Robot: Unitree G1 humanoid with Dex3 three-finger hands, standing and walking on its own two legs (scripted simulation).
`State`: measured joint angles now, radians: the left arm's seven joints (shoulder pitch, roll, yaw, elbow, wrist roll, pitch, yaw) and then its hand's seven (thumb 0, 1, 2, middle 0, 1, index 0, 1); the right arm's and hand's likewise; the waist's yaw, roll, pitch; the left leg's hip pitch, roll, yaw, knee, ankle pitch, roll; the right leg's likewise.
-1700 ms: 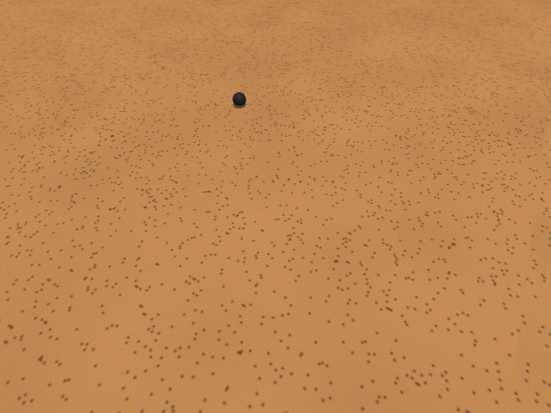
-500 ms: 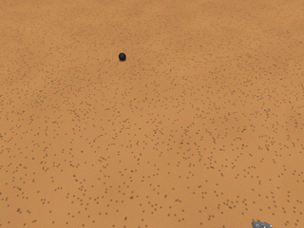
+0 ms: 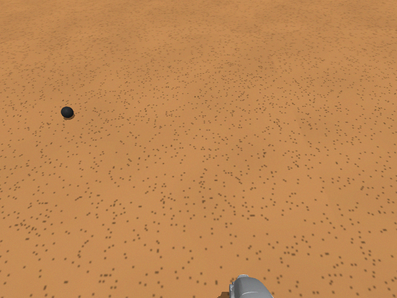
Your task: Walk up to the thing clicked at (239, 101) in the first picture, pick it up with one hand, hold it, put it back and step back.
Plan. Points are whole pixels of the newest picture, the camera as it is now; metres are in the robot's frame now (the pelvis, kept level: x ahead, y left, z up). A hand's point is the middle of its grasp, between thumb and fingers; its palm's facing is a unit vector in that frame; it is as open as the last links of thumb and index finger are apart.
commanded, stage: walk up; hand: left
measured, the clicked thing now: (67, 112) +1.58 +0.87 -0.73
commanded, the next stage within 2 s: none
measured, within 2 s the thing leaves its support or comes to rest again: neither
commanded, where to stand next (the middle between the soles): +1.17 +1.10 m, yaw -61 degrees
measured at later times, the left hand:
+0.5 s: hand (16, 220) +0.41 +0.50 -0.17, palm faces -0.28 -0.79 -0.54, open 7.4 cm
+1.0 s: hand (22, 136) +0.71 +0.56 -0.13, palm faces -0.38 -0.73 -0.57, open 7.4 cm
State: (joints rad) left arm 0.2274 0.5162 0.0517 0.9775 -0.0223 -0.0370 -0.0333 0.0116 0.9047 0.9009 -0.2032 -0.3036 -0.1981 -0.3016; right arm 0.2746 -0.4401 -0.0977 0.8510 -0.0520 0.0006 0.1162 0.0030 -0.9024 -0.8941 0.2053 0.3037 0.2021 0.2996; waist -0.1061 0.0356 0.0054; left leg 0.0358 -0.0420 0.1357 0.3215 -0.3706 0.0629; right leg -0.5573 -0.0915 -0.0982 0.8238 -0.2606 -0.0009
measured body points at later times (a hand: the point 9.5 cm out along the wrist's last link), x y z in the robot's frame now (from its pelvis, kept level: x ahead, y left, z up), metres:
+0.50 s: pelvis +0.28 +0.20 -0.05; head +0.28 +0.19 +0.40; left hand +0.42 +0.54 -0.13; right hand +0.33 -0.18 -0.11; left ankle +0.42 +0.33 -0.74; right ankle +0.19 -0.08 -0.73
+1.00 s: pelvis +0.48 +0.34 -0.02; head +0.48 +0.30 +0.43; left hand +0.73 +0.60 -0.09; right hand +0.37 +0.04 -0.15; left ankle +0.50 +0.43 -0.65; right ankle +0.45 +0.21 -0.74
